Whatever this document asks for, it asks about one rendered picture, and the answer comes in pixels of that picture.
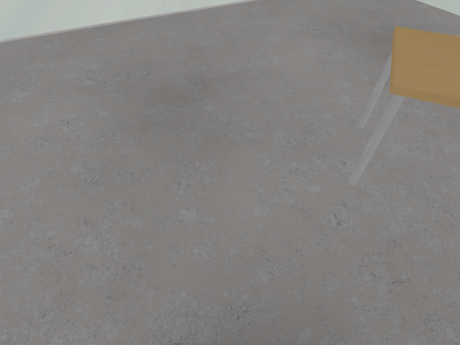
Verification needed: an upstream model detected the table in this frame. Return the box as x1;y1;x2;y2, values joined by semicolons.
348;27;460;185

